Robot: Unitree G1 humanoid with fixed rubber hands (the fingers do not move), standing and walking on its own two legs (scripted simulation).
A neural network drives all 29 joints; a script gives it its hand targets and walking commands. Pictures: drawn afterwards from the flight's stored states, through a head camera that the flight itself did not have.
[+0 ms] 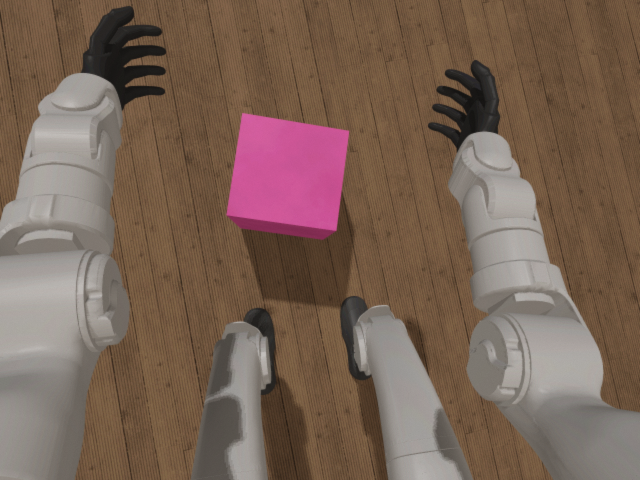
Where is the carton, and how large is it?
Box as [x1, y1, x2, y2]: [226, 113, 348, 239]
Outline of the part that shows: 242,113 226,214 242,228 321,239 335,231 348,131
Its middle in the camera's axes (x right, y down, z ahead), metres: -0.07 -0.12 +0.87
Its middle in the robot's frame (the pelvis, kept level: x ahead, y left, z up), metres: +0.52 -0.01 -0.52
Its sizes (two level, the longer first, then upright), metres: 0.210 0.200 0.250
